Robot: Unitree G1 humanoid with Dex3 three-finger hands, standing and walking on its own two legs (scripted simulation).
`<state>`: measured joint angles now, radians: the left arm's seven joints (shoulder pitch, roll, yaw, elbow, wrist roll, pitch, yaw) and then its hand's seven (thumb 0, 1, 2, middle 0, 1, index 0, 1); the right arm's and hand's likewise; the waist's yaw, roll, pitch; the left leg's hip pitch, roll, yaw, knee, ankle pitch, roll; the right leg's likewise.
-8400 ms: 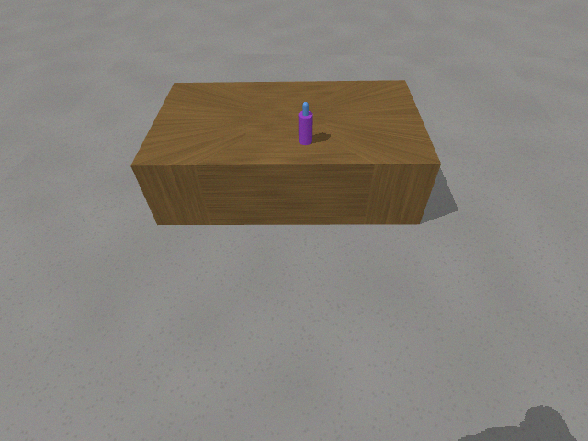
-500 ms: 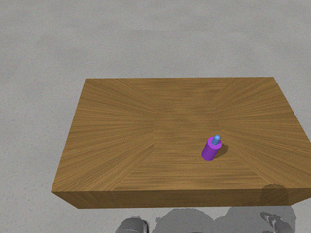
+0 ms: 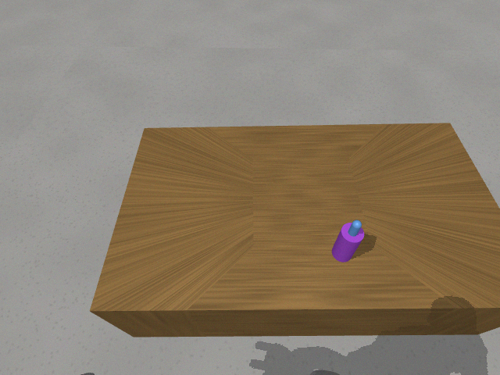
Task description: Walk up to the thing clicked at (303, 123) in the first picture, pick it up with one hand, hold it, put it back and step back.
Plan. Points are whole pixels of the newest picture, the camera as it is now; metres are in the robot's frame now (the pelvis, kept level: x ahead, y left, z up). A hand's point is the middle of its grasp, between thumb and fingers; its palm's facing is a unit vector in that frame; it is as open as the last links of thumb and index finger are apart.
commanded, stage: walk up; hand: right
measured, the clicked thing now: (349, 238) +0.49 -0.23 -0.30
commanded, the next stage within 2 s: stand in 1.28 s
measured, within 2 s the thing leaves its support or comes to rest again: neither
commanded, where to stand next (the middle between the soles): +0.02 +0.00 m, yaw +1 degrees
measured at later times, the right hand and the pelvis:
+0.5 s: hand out of the picture +0.08 -0.27 -0.13, palm faces -0.04 +0.94 -0.34, open 7.4 cm; pelvis -0.02 -0.02 +0.03, yaw +1 degrees
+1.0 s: hand out of the picture +0.07 -0.26 -0.13, palm faces -0.05 +0.94 -0.34, open 7.4 cm; pelvis -0.01 -0.02 +0.03, yaw +1 degrees
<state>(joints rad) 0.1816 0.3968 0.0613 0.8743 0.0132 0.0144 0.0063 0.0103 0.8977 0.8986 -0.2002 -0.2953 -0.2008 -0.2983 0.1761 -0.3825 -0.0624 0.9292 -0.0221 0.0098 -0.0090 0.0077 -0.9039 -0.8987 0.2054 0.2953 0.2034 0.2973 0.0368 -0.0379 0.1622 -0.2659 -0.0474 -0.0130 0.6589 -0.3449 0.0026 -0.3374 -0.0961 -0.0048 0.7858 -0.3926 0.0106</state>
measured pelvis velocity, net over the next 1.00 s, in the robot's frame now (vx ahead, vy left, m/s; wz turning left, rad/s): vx -0.01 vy -0.02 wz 0.02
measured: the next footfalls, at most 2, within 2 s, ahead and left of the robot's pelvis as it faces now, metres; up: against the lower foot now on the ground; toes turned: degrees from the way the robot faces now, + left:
none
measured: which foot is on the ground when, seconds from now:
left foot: down 0.00-1.00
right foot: down 0.00-1.00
